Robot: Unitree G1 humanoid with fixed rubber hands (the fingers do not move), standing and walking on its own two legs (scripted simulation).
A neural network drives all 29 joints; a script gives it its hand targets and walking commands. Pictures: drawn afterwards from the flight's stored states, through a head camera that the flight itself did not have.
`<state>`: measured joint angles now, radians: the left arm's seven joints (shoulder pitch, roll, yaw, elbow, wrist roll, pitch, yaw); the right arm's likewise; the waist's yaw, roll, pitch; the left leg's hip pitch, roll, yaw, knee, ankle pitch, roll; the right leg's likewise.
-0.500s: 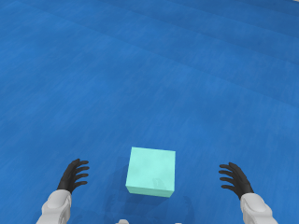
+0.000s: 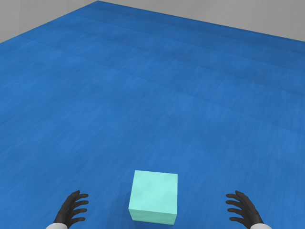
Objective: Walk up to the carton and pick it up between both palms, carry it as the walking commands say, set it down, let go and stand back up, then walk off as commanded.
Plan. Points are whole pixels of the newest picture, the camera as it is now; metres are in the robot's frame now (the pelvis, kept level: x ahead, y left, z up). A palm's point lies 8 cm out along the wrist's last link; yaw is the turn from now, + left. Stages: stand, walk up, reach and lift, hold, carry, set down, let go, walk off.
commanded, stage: let go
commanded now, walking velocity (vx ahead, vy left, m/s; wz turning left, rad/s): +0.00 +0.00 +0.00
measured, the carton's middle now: (154, 197) +0.41 +0.00 -0.65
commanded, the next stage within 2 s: stand in 0.06 s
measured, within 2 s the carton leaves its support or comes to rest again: neither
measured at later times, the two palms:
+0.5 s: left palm out of the picture +0.14 +0.30 -0.07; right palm out of the picture +0.13 -0.26 -0.10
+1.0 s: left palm out of the picture +0.11 +0.31 -0.09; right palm out of the picture +0.12 -0.25 -0.11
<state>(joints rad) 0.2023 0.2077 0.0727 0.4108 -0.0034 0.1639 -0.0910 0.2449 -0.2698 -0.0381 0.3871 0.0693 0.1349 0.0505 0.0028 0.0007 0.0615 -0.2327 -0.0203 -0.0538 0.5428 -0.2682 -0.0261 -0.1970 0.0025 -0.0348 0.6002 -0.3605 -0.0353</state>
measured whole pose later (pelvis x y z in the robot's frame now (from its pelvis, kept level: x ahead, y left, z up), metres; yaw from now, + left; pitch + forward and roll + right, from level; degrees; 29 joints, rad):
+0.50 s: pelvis +0.01 +0.00 +0.00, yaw +0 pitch -2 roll +1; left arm 0.20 0.35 0.07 0.69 0.04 0.00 0.02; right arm 0.20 -0.27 -0.04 0.72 0.03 0.04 0.02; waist 0.00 0.00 0.06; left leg -0.23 -0.02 -0.05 0.55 -0.29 -0.03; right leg -0.19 0.00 -0.03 0.59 -0.37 -0.03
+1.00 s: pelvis +0.01 +0.01 +0.00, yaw +0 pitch -2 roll +1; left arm 0.20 0.35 0.07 0.85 0.04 -0.03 0.03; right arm 0.16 -0.27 -0.04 0.86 0.03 0.02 0.01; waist 0.00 0.00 0.02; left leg -0.23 -0.02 -0.05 0.55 -0.28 -0.02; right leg -0.18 0.00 -0.03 0.57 -0.36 -0.02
